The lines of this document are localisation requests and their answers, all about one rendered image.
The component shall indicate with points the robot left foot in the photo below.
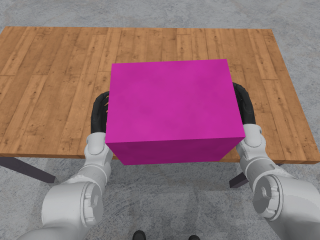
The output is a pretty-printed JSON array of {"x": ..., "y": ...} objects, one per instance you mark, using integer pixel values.
[{"x": 139, "y": 235}]

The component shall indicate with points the left robot upper arm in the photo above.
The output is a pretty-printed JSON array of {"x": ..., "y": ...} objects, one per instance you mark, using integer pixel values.
[{"x": 69, "y": 212}]

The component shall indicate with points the right robot hand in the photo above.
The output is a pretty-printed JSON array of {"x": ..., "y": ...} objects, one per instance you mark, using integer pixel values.
[{"x": 244, "y": 104}]

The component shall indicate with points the carton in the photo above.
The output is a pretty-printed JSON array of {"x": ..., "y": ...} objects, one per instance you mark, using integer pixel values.
[{"x": 172, "y": 112}]

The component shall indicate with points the right robot upper arm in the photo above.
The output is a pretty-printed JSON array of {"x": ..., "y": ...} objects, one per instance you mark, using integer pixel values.
[{"x": 290, "y": 206}]

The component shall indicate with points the right robot forearm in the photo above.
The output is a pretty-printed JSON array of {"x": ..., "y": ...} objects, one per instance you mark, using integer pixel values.
[{"x": 254, "y": 160}]

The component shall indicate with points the table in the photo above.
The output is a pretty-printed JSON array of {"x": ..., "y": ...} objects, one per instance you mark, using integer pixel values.
[{"x": 51, "y": 76}]

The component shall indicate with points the left robot forearm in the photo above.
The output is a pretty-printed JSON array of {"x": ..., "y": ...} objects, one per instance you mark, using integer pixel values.
[{"x": 97, "y": 168}]

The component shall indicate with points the left robot hand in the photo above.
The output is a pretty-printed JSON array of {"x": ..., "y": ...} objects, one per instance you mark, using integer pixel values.
[{"x": 99, "y": 113}]

